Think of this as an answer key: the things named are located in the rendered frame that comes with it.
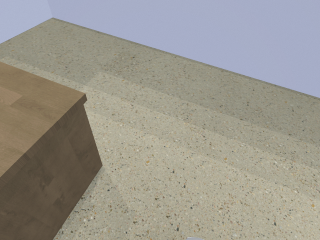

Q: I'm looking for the table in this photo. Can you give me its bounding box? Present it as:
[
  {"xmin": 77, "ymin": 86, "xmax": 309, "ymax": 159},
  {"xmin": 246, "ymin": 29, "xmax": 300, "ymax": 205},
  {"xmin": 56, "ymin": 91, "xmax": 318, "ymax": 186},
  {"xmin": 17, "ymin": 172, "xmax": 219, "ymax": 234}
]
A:
[{"xmin": 0, "ymin": 61, "xmax": 103, "ymax": 240}]

